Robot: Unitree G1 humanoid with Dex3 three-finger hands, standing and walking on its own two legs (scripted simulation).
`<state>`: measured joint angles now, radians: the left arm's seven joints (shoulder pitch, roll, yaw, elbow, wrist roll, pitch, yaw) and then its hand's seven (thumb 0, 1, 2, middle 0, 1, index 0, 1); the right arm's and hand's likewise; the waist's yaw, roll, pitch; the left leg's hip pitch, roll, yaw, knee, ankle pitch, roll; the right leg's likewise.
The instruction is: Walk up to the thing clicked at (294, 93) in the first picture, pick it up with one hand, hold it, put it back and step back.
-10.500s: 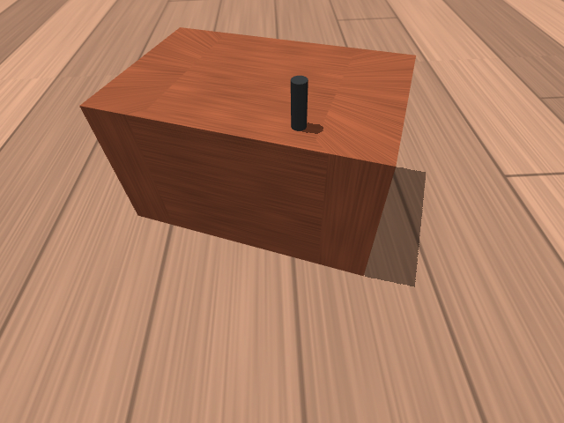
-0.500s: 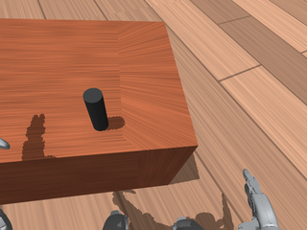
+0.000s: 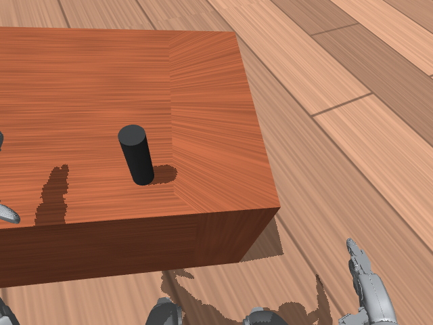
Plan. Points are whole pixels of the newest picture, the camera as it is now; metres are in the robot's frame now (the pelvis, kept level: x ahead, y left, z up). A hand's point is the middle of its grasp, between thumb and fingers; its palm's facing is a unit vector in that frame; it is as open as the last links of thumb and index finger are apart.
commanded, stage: go down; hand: left
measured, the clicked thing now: (138, 158) +0.46 +0.16 -0.03
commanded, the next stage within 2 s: approach in 0.14 s
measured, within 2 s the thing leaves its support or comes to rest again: neither
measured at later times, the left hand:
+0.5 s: hand (24, 166) +0.39 +0.33 +0.05, palm faces +0.06 -1.00 +0.05, open 17.6 cm
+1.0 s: hand (118, 167) +0.44 +0.20 -0.04, palm faces +0.03 -1.00 +0.04, open 17.4 cm
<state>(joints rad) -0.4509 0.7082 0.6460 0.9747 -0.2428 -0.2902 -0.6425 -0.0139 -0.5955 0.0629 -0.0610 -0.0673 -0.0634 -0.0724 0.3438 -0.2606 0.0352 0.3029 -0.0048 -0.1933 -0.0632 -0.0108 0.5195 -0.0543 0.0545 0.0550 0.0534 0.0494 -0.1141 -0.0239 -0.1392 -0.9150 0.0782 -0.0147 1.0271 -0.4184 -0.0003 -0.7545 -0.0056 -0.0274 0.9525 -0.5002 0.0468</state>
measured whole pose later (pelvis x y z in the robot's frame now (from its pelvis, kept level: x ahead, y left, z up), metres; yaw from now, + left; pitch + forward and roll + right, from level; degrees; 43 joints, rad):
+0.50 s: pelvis +0.00 +0.00 -0.01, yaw +0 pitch +19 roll -4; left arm -0.53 0.70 0.58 1.05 -0.25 -0.32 -0.62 -0.01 -0.60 0.06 -0.06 -0.07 -0.06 -0.09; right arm 0.33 -0.26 0.04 0.26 -0.01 -0.20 -0.05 -0.01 0.54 -0.05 0.05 0.06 0.05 0.05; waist -0.13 -0.03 -0.14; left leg -0.97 0.07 -0.02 1.06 -0.42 0.00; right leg -0.81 -0.01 -0.03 0.99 -0.51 0.05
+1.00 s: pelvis -0.01 +0.00 -0.04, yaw -2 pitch +24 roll -5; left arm -0.54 0.43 0.45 0.93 -0.13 -0.48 -0.26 -0.02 -0.51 0.04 -0.06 -0.04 -0.06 -0.04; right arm 0.40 -0.24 -0.04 0.04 -0.07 -0.10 0.03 -0.01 0.53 -0.05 0.06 0.06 0.05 0.05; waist -0.20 -0.01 -0.16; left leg -1.18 0.10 -0.03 1.24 -0.48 0.00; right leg -1.02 0.02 -0.02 1.17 -0.57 0.04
